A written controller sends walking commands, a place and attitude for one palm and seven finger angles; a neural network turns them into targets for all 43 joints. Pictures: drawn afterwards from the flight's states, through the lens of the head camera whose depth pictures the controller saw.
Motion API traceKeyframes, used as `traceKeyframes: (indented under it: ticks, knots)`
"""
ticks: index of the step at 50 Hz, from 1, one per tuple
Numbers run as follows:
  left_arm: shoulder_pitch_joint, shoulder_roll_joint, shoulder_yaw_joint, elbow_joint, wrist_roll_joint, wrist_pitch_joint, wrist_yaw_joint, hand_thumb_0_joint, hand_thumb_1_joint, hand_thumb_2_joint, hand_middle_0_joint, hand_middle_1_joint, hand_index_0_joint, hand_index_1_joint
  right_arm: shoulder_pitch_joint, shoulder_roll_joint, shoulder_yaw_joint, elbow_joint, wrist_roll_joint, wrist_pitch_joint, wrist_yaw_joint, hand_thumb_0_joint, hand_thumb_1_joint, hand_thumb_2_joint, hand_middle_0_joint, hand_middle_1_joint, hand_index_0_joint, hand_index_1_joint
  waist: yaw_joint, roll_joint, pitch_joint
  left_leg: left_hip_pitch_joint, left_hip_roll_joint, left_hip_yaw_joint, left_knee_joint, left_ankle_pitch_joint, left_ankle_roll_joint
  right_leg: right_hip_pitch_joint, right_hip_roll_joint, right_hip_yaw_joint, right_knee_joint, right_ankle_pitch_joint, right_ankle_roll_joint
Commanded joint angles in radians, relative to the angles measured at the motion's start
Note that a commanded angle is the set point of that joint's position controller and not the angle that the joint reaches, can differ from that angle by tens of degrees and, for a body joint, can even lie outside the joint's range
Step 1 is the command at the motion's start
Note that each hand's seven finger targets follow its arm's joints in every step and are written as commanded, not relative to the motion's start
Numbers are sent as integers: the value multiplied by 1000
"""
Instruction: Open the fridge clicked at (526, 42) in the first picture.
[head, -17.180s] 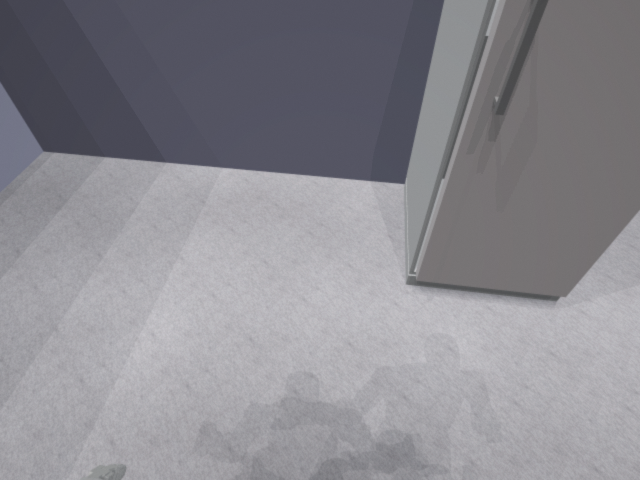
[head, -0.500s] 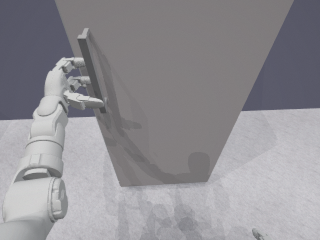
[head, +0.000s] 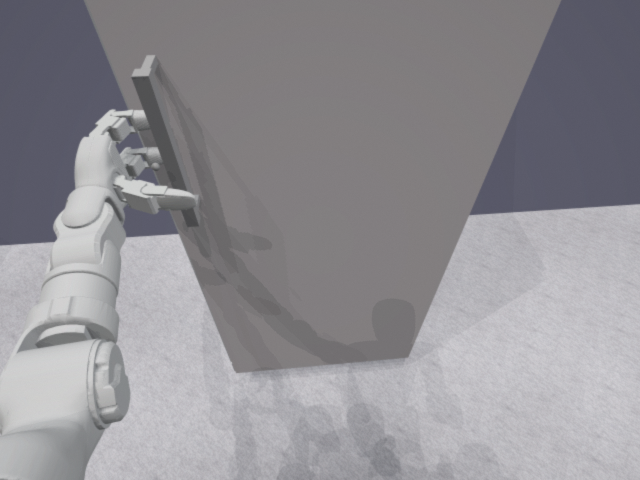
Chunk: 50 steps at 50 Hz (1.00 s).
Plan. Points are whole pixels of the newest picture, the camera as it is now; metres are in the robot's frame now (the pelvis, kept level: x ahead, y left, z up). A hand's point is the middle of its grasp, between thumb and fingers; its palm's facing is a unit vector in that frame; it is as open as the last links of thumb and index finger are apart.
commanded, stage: slide the fingers in behind the handle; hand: left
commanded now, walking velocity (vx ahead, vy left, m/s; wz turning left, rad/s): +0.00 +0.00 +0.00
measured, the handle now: (174, 151) +0.50 +0.19 +0.16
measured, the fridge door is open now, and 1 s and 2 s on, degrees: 0 0 0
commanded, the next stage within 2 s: grip the handle and tug to test in 1.74 s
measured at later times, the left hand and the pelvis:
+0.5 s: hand (156, 173) +0.44 +0.20 +0.17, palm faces +0.12 -0.99 +0.01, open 14.0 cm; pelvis +0.00 +0.01 +0.00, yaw +0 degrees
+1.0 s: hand (187, 169) +0.45 +0.16 +0.17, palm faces +0.12 -0.99 +0.01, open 14.0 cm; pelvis +0.00 +0.00 +0.00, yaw +0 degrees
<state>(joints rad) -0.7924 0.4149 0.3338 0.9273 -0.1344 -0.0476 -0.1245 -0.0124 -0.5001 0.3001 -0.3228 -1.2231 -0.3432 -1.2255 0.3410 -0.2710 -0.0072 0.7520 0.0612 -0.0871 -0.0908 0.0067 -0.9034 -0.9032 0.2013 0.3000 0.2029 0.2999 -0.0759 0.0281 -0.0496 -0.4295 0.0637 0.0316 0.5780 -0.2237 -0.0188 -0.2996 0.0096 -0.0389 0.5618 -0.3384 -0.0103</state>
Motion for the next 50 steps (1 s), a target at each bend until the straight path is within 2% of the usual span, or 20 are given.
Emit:
traceKeyframes:
  ticks: [1, 4, 6, 7, 8, 9, 10, 15, 20, 23, 25, 29, 31, 33, 35, 37, 42, 45, 48, 50]
  knots:
    - [-488, 257, 37, -266, -22, -94, -3, 0, -500, 300, -300, -1200, -300, -1200, -4, -144, -46, -120, -1, -44, -10, 0, -900, -900, 200, 300, 200, 300, 9, 8, -325, 268, -53, -10, -22, 177, 50, -14, 26, 24, -90, 323, 8]
    - [-475, 248, 29, -248, -19, -83, -7, 0, -500, 300, -300, -1200, -300, -1200, -10, -144, -45, -121, 3, -43, -8, 0, -900, -900, 200, 300, 200, 300, 7, -7, -306, 260, -53, -11, -25, 176, 50, -24, 26, 23, -88, 330, 9]
    - [-397, 280, 67, -252, -20, -70, -7, 0, -500, 300, -300, -1200, -300, -1200, -11, -149, -48, -132, 3, -39, -7, 0, -900, -900, 200, 300, 200, 300, 30, -2, -324, 257, -54, -4, -24, 195, 51, 7, 26, 23, -84, 352, 7]
    - [-387, 244, 35, -258, -24, -59, -12, 0, -500, 300, -300, -1200, -300, -1200, -25, -144, -43, -142, 7, -37, -5, 0, -900, -900, 200, 300, 200, 300, 27, 1, -303, 248, -55, -1, -29, 183, 51, -2, 23, 23, -88, 348, 9]
    - [-412, 248, 37, -268, -24, -54, -13, 0, -500, 300, -300, -1200, -300, -1200, -23, -144, -44, -140, 7, -37, -6, 0, -900, -900, 200, 300, 200, 300, 17, -15, -289, 247, -53, -2, -29, 176, 52, -10, 23, 25, -93, 344, 12]
    - [-397, 261, 48, -270, -26, -49, -13, 0, -500, 300, -300, -1200, -300, -1200, -26, -145, -44, -143, 9, -35, -7, 0, -900, -900, 200, 300, 200, 300, 25, -17, -284, 242, -52, -4, -34, 166, 51, -10, 24, 24, -94, 329, 10]
    - [-395, 222, 17, -289, -30, -44, -15, 0, -500, 300, -300, -1200, -300, -1200, -36, -141, -43, -151, 12, -34, -7, 0, -900, -900, 200, 300, 200, 300, 20, -18, -273, 248, -52, -3, -37, 157, 51, -18, 26, 22, -99, 315, 10]
    - [-431, 167, -22, -362, -41, -38, -4, 0, -500, 300, -300, -1200, -300, -1200, -52, -134, -43, -152, 13, -40, -10, 0, -900, -900, 200, 300, 200, 300, 11, 13, -277, 285, -50, -12, -36, 151, 49, -44, 30, 18, -106, 280, 6]
    - [-456, 176, -11, -325, -29, -31, 23, 0, -500, 300, -300, -1200, -300, -1200, -53, -133, -37, -136, 8, -43, -12, 0, -900, -900, 200, 300, 200, 300, 11, -2, -264, 278, -48, -22, -38, 138, 46, -57, 29, 14, -105, 253, 4]
    - [-517, 141, -45, -353, -22, -40, 33, 0, -500, 300, -300, -1200, -300, -1200, -54, -129, -37, -133, 5, -46, -10, 0, -900, -900, 200, 300, 200, 300, -1, 27, -294, 309, -49, -26, -32, 158, 45, -64, 28, 12, -101, 260, 3]
    - [-486, 142, -37, -351, -21, -45, 36, 0, -500, 300, -300, -1200, -300, -1200, -53, -129, -38, -136, 3, -47, -6, 0, -900, -900, 200, 300, 200, 300, 12, 39, -319, 317, -48, -29, -34, 180, 39, -46, 29, 8, -91, 277, -2]
    - [-480, 112, -55, -283, -21, -29, 41, 0, -500, 300, -300, -1200, -300, -1200, -57, -128, -33, -135, 5, -42, -4, 0, -900, -900, 200, 300, 200, 300, 3, -19, -262, 278, -47, -29, -37, 151, 41, -61, 28, 6, -96, 261, 3]
    - [-485, 131, -35, -289, -13, -32, 54, 0, -500, 300, -300, -1200, -300, -1200, -49, -132, -36, -138, 0, -43, -2, 0, -900, -900, 200, 300, 200, 300, 10, -2, -285, 290, -46, -31, -36, 154, 41, -56, 30, 4, -92, 249, 1]
    - [-525, 98, -62, -314, -9, -37, 64, 0, -500, 300, -300, -1200, -300, -1200, -53, -124, -35, -137, 0, -44, 1, 0, -900, -900, 200, 300, 200, 300, 4, 33, -291, 301, -45, -32, -35, 161, 37, -64, 28, 4, -90, 251, -1]
    - [-497, 81, -63, -310, -11, -42, 74, 0, -500, 300, -300, -1200, -300, -1200, -49, -123, -38, -134, -2, -46, 5, 0, -900, -900, 200, 300, 200, 300, 9, 9, -304, 305, -44, -32, -34, 169, 36, -60, 32, 3, -88, 258, -2]
    - [-493, 118, -29, -322, -10, -48, 83, 0, -500, 300, -300, -1200, -300, -1200, -45, -130, -40, -134, -5, -44, 5, 0, -900, -900, 200, 300, 200, 300, 15, -17, -324, 303, -42, -33, -35, 188, 39, -37, 31, 2, -84, 283, 0]
    - [-436, 72, -57, -373, 3, -44, 97, 0, -500, 300, -300, -1200, -300, -1200, -50, -119, -47, -140, -5, -43, 12, 0, -900, -900, 200, 300, 200, 300, 27, -6, -341, 322, -44, -20, -30, 245, 40, -9, 34, 5, -78, 351, 0]
    - [-442, 53, -71, -380, -4, -28, 98, 0, -500, 300, -300, -1200, -300, -1200, -59, -115, -44, -134, -2, -39, 9, 0, -900, -900, 200, 300, 200, 300, 19, -18, -299, 306, -47, -13, -36, 220, 42, -12, 35, 5, -91, 346, 2]
    - [-437, 107, -24, -378, -7, -16, 106, 0, -500, 300, -300, -1200, -300, -1200, -65, -120, -42, -130, -4, -35, 3, 0, -900, -900, 200, 300, 200, 300, 30, -28, -285, 282, -52, -7, -43, 203, 47, 6, 31, 13, -100, 348, 5]
    - [-446, 66, -58, -372, 1, -14, 106, 0, -500, 300, -300, -1200, -300, -1200, -67, -111, -41, -129, -4, -35, 3, 0, -900, -900, 200, 300, 200, 300, 23, -25, -273, 281, -54, -5, -42, 196, 46, -4, 31, 12, -100, 341, 5]
